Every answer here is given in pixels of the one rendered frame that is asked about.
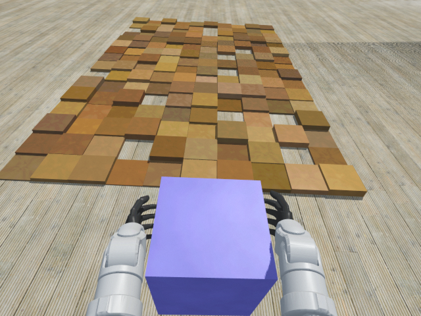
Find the left robot hand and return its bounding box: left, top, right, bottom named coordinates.
left=125, top=196, right=157, bottom=240

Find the robot left forearm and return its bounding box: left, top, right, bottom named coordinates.
left=86, top=223, right=146, bottom=316

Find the right robot hand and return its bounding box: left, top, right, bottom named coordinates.
left=264, top=190, right=293, bottom=236

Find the robot right forearm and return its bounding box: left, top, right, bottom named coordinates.
left=275, top=219, right=338, bottom=316

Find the carton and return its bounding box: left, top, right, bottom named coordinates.
left=145, top=176, right=278, bottom=316

